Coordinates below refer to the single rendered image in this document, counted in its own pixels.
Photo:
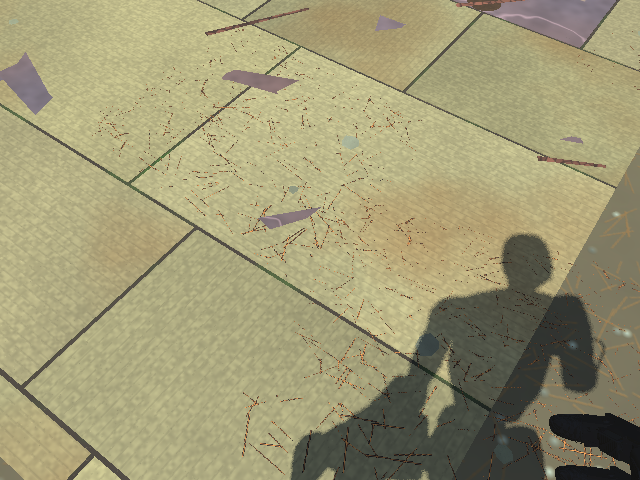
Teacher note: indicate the robot right hand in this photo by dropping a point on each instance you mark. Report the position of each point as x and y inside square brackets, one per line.
[613, 435]

